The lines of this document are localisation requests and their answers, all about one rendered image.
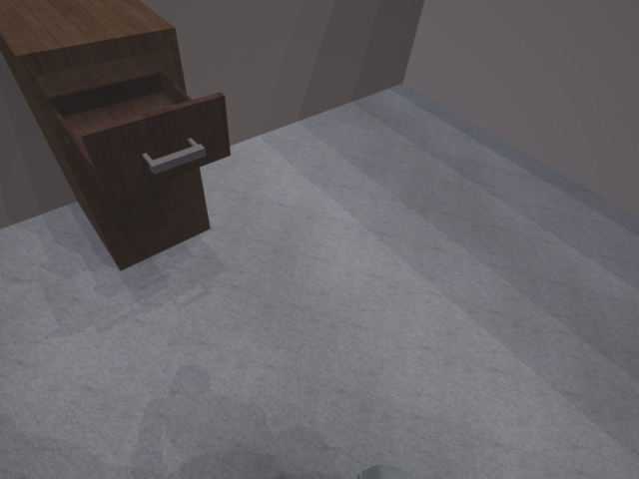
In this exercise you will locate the cabinet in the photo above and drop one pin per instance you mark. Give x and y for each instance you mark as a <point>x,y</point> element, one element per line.
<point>54,47</point>

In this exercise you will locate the handle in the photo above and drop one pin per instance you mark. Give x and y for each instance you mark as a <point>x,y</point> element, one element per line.
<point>196,151</point>

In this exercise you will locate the drawer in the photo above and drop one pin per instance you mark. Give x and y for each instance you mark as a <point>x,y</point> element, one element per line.
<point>110,126</point>

